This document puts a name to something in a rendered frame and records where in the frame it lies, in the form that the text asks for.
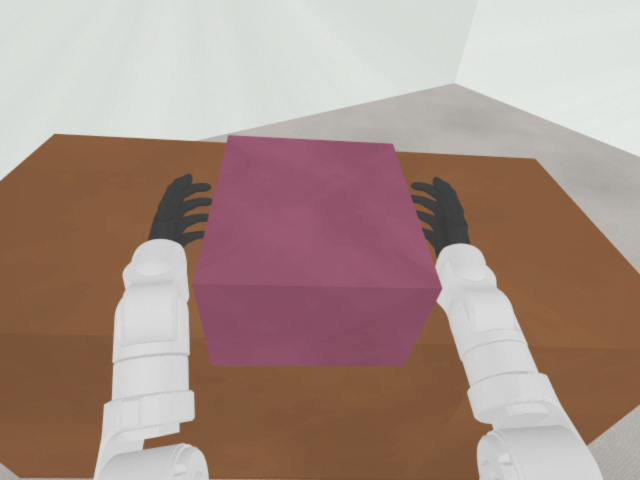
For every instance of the robot right hand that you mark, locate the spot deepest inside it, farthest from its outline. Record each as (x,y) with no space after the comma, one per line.
(449,225)

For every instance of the pedestal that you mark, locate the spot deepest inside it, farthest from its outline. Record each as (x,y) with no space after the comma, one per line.
(73,213)

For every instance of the robot left hand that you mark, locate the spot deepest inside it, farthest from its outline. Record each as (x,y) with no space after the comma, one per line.
(168,222)

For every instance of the right robot forearm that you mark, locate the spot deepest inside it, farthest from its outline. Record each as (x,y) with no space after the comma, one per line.
(506,389)

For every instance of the robot right upper arm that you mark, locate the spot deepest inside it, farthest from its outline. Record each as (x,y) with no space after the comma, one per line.
(534,453)

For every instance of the robot left upper arm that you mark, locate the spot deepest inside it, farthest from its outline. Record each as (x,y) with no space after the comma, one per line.
(173,462)

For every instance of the carton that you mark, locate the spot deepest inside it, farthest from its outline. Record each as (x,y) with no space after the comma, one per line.
(313,255)

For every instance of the left robot forearm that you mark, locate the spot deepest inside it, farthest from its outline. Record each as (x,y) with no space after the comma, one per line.
(150,387)

